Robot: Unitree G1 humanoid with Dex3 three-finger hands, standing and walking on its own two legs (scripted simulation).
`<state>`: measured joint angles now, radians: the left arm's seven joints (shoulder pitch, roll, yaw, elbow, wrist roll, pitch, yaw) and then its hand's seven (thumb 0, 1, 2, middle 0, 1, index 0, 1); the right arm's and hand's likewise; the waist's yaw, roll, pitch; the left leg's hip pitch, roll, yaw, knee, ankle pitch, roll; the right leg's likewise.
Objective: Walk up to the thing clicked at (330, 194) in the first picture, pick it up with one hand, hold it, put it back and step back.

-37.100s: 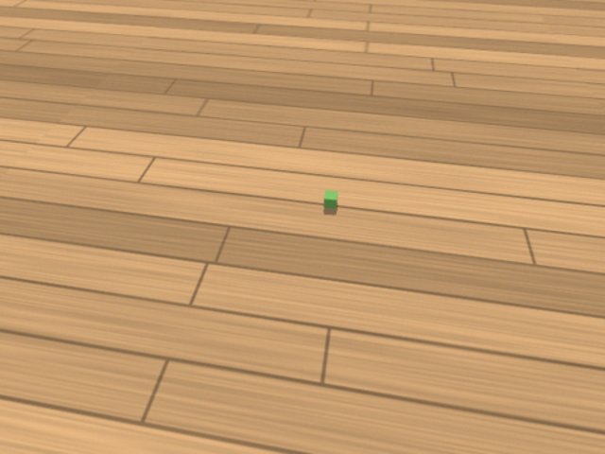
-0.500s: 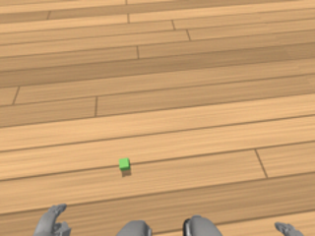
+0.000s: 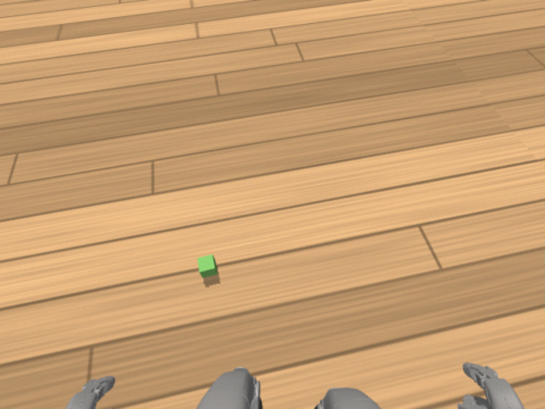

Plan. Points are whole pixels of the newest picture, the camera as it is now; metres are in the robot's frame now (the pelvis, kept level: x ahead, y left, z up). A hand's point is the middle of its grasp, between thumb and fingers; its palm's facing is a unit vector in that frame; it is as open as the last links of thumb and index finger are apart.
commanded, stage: step back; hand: left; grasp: from above
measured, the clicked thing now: (207, 266) +0.61 +0.29 -0.73
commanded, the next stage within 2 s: none
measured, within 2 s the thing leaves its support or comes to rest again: neither
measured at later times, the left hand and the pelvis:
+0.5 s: hand out of the picture -0.04 +0.28 -0.14, palm faces +0.01 -0.92 -0.38, open 7.3 cm; pelvis -0.15 +0.01 +0.01, yaw +1 degrees
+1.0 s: hand out of the picture -0.20 +0.27 -0.14, palm faces +0.05 -0.91 -0.41, open 7.3 cm; pelvis -0.33 -0.01 -0.01, yaw +4 degrees
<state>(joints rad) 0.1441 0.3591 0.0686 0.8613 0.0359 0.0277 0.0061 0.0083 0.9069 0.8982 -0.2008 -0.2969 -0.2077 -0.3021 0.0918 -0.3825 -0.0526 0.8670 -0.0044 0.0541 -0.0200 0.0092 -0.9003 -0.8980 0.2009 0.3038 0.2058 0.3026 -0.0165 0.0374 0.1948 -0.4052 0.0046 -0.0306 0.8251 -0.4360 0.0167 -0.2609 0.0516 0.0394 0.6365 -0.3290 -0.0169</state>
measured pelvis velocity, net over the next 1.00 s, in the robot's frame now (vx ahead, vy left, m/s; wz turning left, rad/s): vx -0.33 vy -0.01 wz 0.07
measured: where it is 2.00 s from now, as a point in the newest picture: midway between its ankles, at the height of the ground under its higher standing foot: outside the picture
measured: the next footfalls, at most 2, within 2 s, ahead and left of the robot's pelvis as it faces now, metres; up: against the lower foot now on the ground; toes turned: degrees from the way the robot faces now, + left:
left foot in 0.26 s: -0.05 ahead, +0.12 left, +0.00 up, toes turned +1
right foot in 0.62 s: -0.18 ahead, -0.15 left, +0.00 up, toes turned +2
